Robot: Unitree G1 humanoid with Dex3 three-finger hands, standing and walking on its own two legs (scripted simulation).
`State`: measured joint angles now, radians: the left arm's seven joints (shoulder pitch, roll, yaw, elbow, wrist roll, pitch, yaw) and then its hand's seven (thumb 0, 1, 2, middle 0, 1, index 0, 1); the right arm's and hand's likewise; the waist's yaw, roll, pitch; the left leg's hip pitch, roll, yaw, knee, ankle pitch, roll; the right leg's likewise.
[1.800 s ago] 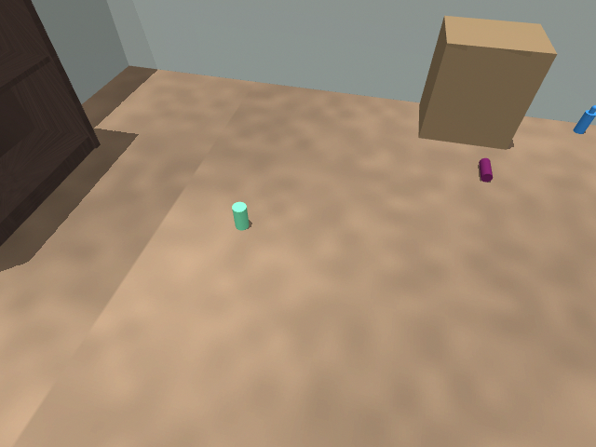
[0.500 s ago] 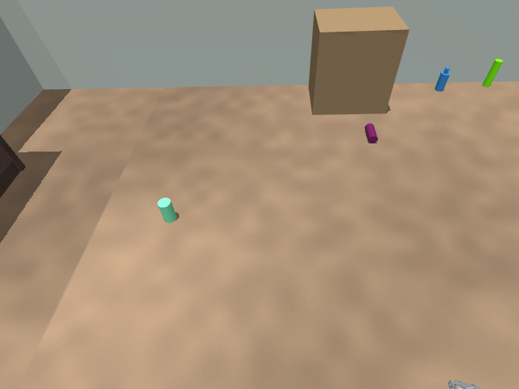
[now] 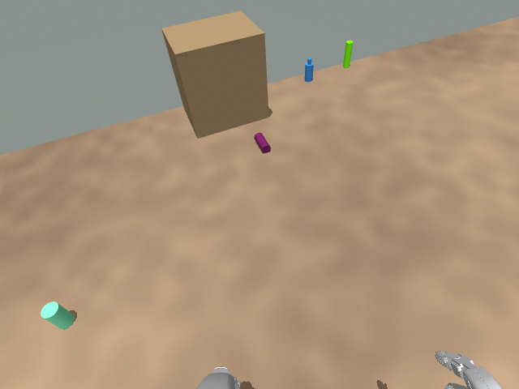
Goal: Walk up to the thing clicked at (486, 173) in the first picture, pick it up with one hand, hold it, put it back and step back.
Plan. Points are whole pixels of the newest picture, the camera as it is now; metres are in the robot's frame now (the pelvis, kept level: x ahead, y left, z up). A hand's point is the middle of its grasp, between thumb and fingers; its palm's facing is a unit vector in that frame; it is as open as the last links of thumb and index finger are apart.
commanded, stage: walk up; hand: left
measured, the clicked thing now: (262, 142) +1.54 +0.07 -0.75
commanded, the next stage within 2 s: none
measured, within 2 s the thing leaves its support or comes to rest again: neither
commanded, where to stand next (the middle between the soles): +1.17 +0.33 m, yaw -69 degrees
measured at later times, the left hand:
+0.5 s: hand (154, 217) +0.53 +0.29 -0.13, palm faces -0.42 -0.81 -0.42, open 7.4 cm
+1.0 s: hand (145, 157) +0.79 +0.39 -0.17, palm faces -0.51 -0.67 -0.54, open 7.4 cm
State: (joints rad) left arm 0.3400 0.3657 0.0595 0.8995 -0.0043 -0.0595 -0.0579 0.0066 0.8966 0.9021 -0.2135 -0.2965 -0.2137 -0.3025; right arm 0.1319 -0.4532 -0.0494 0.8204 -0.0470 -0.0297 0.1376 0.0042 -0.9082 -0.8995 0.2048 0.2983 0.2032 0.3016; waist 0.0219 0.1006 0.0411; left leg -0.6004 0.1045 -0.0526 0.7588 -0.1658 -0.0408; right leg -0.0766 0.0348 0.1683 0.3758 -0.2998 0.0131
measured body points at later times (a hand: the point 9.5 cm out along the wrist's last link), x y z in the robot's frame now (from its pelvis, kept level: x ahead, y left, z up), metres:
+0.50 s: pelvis +0.29 +0.09 -0.01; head +0.32 +0.06 +0.43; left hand +0.55 +0.33 -0.10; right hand +0.17 -0.21 -0.13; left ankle +0.18 +0.16 -0.74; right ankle +0.37 -0.04 -0.73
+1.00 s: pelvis +0.58 +0.15 -0.04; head +0.61 +0.13 +0.41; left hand +0.82 +0.43 -0.13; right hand +0.51 -0.20 -0.12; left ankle +0.72 +0.23 -0.74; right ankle +0.43 +0.03 -0.68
